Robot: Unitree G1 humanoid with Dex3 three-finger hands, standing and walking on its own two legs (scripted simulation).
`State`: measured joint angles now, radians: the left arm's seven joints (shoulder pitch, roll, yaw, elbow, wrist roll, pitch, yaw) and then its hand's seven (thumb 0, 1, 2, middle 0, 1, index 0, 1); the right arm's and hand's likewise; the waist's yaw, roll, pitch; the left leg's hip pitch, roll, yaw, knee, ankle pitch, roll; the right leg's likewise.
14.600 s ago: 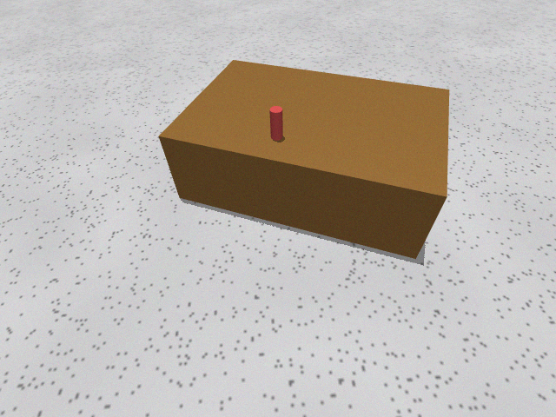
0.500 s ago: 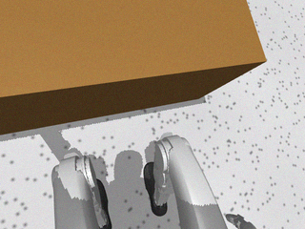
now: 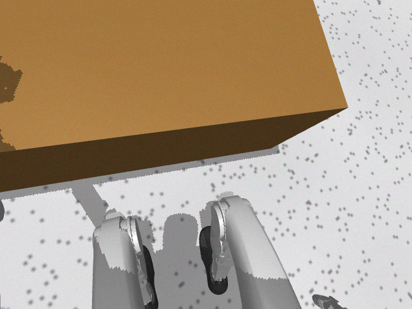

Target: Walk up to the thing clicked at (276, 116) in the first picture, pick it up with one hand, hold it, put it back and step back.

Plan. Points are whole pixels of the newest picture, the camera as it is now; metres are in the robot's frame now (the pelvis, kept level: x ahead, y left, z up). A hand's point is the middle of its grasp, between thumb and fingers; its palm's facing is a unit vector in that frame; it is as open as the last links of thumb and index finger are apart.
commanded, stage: settle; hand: left
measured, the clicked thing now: out of the picture +0.57 +0.33 +0.06
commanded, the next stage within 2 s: lift in 0.70 s
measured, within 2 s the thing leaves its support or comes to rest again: neither
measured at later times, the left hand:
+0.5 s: hand out of the picture +0.57 +0.32 +0.08, palm faces +0.38 -0.93 -0.01, open 8.2 cm
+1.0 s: hand out of the picture +0.56 +0.32 +0.10, palm faces +0.37 -0.93 -0.01, open 8.2 cm
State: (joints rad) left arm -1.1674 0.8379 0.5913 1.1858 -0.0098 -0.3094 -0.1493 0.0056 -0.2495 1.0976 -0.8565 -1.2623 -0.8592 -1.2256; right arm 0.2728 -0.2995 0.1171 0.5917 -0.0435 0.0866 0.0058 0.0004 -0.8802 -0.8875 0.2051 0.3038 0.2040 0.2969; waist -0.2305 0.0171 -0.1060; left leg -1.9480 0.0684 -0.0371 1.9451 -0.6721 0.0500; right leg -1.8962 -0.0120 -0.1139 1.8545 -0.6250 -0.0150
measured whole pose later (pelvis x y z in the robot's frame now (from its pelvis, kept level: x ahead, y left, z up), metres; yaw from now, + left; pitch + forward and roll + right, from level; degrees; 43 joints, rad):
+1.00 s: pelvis +0.01 +0.00 +0.06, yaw +1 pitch +35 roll -7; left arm -1.05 0.73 0.58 1.17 -0.03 -0.38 -0.13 0.01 -0.27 1.12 -0.87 -1.25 -0.88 -1.21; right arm 0.27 -0.27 0.09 0.63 -0.04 0.05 0.00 0.00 -0.89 -0.89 0.20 0.30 0.20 0.30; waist -0.21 0.02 -0.12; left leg -1.73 0.07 -0.04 1.74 -0.64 0.03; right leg -1.68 0.00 -0.11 1.65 -0.60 -0.02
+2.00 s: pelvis +0.05 +0.00 +0.22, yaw +6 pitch +16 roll -3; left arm -0.38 0.27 0.31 0.70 -0.14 -0.42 0.00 0.01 -0.26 1.10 -0.89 -1.22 -0.89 -1.18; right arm 0.25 -0.23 0.00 0.68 0.00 -0.02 -0.02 0.01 -0.89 -0.89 0.20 0.30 0.20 0.30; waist -0.05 0.01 -0.10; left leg -0.91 0.04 -0.01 1.12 -0.50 0.02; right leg -0.86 0.00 -0.09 1.05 -0.46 -0.01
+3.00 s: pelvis +0.07 -0.01 +0.25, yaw +6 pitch +9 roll -1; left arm -0.16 0.17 0.20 0.45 -0.14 -0.37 0.06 0.00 -0.25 1.10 -0.87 -1.25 -0.87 -1.21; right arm 0.23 -0.22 -0.01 0.66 0.00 -0.01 -0.02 0.01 -0.89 -0.89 0.20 0.30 0.20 0.30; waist -0.02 0.01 -0.05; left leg -0.62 0.03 0.01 0.90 -0.43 0.00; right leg -0.60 0.00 -0.07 0.86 -0.42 -0.02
